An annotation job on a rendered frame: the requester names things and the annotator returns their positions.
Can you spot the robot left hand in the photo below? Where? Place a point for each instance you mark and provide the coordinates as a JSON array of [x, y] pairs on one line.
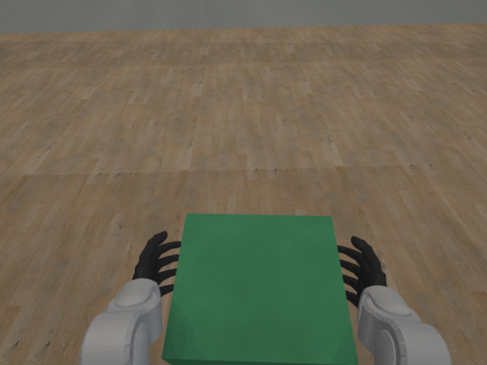
[[150, 264]]

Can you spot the robot left forearm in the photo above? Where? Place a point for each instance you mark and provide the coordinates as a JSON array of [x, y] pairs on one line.
[[131, 323]]

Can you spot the robot right forearm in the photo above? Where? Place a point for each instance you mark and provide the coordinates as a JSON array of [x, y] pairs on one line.
[[394, 333]]

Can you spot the robot right hand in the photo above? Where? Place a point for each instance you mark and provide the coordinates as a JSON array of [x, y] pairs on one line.
[[369, 274]]

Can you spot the carton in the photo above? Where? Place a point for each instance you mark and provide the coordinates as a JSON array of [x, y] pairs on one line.
[[254, 289]]

